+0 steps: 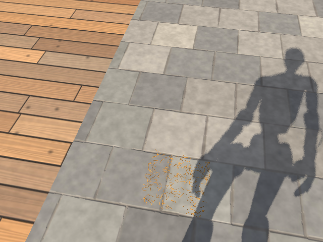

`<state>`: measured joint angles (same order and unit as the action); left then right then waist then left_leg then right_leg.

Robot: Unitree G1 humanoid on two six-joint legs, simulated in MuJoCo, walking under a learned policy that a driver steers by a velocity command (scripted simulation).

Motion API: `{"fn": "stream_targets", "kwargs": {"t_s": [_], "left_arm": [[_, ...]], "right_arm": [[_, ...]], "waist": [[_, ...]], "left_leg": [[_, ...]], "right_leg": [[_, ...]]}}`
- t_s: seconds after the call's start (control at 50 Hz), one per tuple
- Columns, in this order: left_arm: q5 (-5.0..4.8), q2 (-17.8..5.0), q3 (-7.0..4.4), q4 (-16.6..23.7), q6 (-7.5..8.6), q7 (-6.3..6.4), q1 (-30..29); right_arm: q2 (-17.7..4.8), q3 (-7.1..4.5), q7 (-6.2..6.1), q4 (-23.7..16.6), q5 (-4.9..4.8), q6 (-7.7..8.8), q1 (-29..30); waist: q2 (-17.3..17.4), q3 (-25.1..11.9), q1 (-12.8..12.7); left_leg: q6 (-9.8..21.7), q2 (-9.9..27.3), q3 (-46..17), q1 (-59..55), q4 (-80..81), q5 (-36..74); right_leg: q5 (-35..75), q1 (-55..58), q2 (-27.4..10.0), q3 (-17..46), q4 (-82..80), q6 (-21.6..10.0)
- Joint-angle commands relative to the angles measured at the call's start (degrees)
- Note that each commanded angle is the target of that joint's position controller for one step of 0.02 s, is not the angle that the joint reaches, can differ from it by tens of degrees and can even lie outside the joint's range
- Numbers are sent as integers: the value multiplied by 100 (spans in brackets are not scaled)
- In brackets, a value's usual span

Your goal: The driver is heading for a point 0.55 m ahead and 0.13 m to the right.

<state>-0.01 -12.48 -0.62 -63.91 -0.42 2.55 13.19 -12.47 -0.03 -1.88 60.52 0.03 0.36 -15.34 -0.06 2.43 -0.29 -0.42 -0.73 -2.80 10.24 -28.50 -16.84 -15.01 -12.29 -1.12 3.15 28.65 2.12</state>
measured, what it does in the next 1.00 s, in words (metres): walks ahead: left foot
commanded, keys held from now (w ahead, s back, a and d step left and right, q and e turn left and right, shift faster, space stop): no key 0.04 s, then w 0.58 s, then w+e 0.30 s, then no key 0.08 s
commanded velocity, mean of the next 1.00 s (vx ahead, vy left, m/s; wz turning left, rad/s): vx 0.36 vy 0.00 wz -0.11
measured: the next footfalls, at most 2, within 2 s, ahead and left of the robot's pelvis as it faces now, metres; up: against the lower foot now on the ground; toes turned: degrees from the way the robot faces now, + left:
left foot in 0.72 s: +0.42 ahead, +0.11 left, +0.00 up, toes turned +0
right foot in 1.20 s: +0.62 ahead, -0.16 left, +0.00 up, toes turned -13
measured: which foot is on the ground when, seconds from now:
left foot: down 0.00-0.30, up 0.32-0.70, down 0.72-1.00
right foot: down 0.00-0.72, up 0.74-1.00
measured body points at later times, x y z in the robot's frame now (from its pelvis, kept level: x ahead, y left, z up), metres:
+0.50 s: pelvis +0.11 -0.03 +0.01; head +0.12 -0.05 +0.46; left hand +0.01 +0.20 -0.13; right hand +0.22 -0.29 -0.13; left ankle +0.14 +0.10 -0.66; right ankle +0.01 -0.13 -0.74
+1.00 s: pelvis +0.38 +0.02 +0.01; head +0.40 +0.01 +0.46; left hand +0.53 +0.27 -0.11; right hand +0.37 -0.25 -0.13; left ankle +0.38 +0.11 -0.74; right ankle +0.46 -0.16 -0.66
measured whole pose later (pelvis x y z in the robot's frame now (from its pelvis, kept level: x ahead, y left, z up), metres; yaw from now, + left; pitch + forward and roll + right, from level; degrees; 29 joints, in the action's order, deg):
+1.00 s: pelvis +0.38 +0.02 +0.01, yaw -9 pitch +0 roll +2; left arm -1.2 -15.4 -4.3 -50.5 2.6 1.5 12.0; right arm -14.1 -3.4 0.8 57.5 0.9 6.7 -17.0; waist -2.4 1.4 2.4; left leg 3.0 -2.4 10.0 4.8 -15.3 -10.4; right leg -9.2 -38.3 -6.4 4.2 58.2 -2.2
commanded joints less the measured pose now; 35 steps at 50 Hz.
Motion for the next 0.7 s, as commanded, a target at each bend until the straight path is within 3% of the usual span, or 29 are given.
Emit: {"fn": "stream_targets", "kwargs": {"t_s": [0.02, 0.04, 0.08, 0.12, 0.14, 0.22, 0.24, 0.28, 0.3, 0.32, 0.34, 0.36, 0.4, 0.42, 0.46, 0.54, 0.58, 0.62, 0.66, 0.68, 0.7], "left_arm": [[-1, -584, -83, 106, 31, 18, 281], [-2, -573, -80, 106, 32, 19, 299], [-27, -484, -65, 39, 18, 31, 441], [-59, -567, -98, 128, 53, 47, 391], [-61, -521, -90, 192, 117, 31, 343], [-124, -174, -34, 399, 482, -143, 249], [-144, -183, -38, 414, 547, -182, 286], [-178, -150, -60, 191, 617, -212, 1047], [-151, -511, -170, -27, 642, -213, 1729], [-182, -1284, -386, -216, 686, -273, 2536], [-68, -1250, -345, -167, 740, -314, 2633], [-15, -896, -252, -18, 782, -316, 2190], [-48, -663, -177, 173, 767, -352, 1784], [-45, -488, -114, 188, 714, -345, 1767], [-14, -334, -58, 187, 597, -282, 1933], [16, -711, -100, 438, 519, -106, 1710], [-48, -911, -170, 420, 548, -81, 1854], [-125, -922, -217, 405, 558, -77, 1860], [-104, -955, -256, 443, 515, -87, 1778], [-64, -999, -278, 484, 472, -96, 1691], [-10, -955, -259, 559, 422, -116, 1591]], "right_arm": [[-560, -94, -22, -87, -2, 32, -319], [-549, -92, -24, -75, -3, 31, -337], [-518, -95, -48, 6, -29, 4, -469], [-701, -160, -78, -71, -78, 5, -442], [-727, -174, -71, -102, -98, 49, -487], [-1053, -327, 10, -72, -180, 252, -902], [-1027, -328, 24, -143, -189, 267, -769], [-933, -290, 57, -411, -207, 278, -82], [-658, -224, 64, -611, -216, 323, 325], [-334, -157, 55, -841, -172, 444, 467], [-455, -179, 56, -920, -206, 577, 455], [-555, -208, 115, -875, -257, 655, 343], [-588, -250, 205, -850, -235, 739, 382], [-667, -306, 234, -910, -187, 749, 577], [-471, -292, 319, -986, -167, 704, 730], [-116, -124, 383, -1431, -140, 627, 1762], [-269, -131, 397, -1576, -169, 592, 2018], [-473, -172, 416, -1676, -196, 581, 2117], [-731, -289, 413, -1687, -180, 615, 1841], [-897, -386, 386, -1571, -182, 621, 1329], [-1122, -525, 341, -1298, -216, 609, 386]], "waist": [[-2, 73, 2], [-2, 78, 3], [61, 32, 10], [184, 470, 39], [256, 667, 68], [1053, 635, 162], [1017, 715, 76], [857, 810, -431], [116, 730, -675], [-1539, 469, -847], [-1552, 360, -762], [-876, 518, -470], [-452, 501, -296], [-425, 474, -290], [-560, 358, -294], [-494, 582, -360], [-662, 634, -347], [-648, 697, -233], [-664, 405, 64], [-742, 9, 362], [-717, -578, 822]], "left_leg": [[72, 66, 0, 308, 547, 765], [69, 65, 3, 313, 544, 758], [143, -47, 68, 365, 600, -757], [393, 65, -186, 802, 692, -2463], [526, 237, -439, 920, 799, -2789], [1214, 1386, -2164, 461, 1548, -3144], [1275, 1491, -2320, 761, 1627, -3007], [957, 1044, -1594, 1597, 1129, -2305], [607, 452, -694, 2177, 25, -1430], [206, -268, 370, 3006, -2027, -906], [226, -190, -41, 3710, -3284, -1460], [355, 113, -276, 3981, -3987, -1167], [504, 455, -103, 4283, -4073, -352], [501, 595, 4, 4224, -3840, -62], [390, 647, 256, 3936, -3348, 280], [114, 366, 631, 2775, -1339, 1293], [131, 256, 661, 2247, -828, 1571], [271, 251, 529, 2151, -444, 1685], [435, 97, 488, 1624, -273, 1523], [539, -53, 555, 947, -307, 1366], [672, -137, 596, -249, -247, 1325]], "right_leg": [[776, 59, 40, -117, -403, -107], [769, 52, 42, -117, -402, -109], [-610, -9, 235, -299, -308, -167], [-2148, -565, 316, -315, -100, -339], [-2288, -798, 267, -258, -17, -414], [-1084, -1254, 283, -542, 1171, -457], [-1016, -989, 206, -477, 1157, -555], [-934, 322, 180, -356, -11, -741], [-1066, 1033, -254, 562, -591, -895], [-1279, 1875, -1337, 2599, -1504, -1447], [-830, 2159, -2057, 3903, -1826, -1815], [-300, 2122, -2002, 3450, -1661, -1728], [571, 2189, -1658, 2313, -1689, -1471], [1196, 2163, -1463, 1779, -1755, -1319], [1778, 2025, -1178, 1117, -1887, -1194], [1618, 767, -862, 385, -2315, -1188], [1528, 603, -1007, 368, -2510, -1224], [1830, 952, -1190, 318, -2431, -1160], [3395, 1366, -1307, 332, -1809, -1024], [4473, 1442, -1243, 251, -1134, -936], [4875, 1162, -987, 106, -32, -794]]}}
